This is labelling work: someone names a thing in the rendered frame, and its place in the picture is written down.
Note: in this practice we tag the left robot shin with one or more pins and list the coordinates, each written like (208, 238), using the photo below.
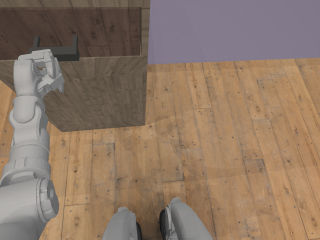
(121, 209)

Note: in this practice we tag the left robot hand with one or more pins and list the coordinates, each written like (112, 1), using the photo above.
(27, 77)

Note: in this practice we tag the left robot forearm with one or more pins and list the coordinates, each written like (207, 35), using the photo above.
(30, 146)

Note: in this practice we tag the cabinet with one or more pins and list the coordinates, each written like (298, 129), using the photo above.
(99, 92)

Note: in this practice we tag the robot right thigh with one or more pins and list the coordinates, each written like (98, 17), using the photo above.
(187, 225)

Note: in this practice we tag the drawer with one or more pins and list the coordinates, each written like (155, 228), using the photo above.
(101, 31)

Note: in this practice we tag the handle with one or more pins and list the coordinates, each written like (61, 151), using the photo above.
(62, 53)

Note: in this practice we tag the robot left upper arm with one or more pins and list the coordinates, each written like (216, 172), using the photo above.
(26, 208)

